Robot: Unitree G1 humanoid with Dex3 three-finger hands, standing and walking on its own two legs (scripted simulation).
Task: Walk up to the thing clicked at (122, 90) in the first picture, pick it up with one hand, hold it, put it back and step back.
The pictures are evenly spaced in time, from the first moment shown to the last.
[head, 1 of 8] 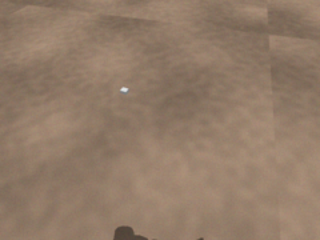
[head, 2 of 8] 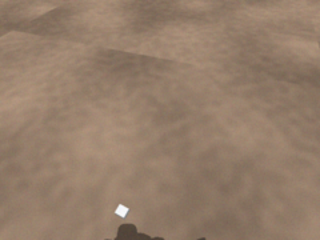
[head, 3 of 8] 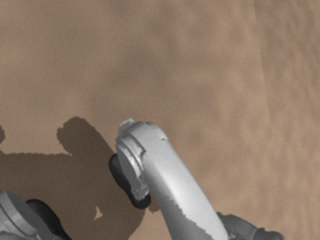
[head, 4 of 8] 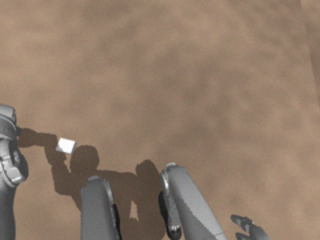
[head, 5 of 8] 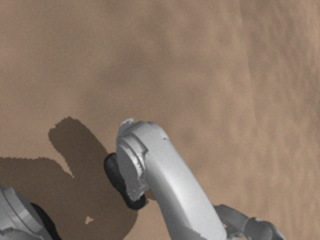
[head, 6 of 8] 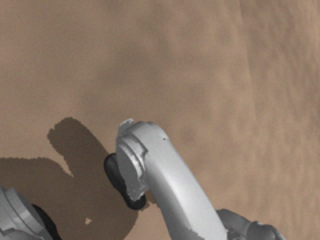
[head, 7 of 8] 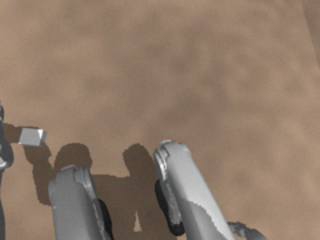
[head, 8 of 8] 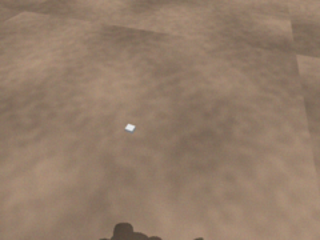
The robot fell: no
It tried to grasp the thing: yes
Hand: left
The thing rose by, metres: 0.00
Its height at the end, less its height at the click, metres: +0.00
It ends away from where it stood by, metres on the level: 0.00
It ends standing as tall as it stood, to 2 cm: yes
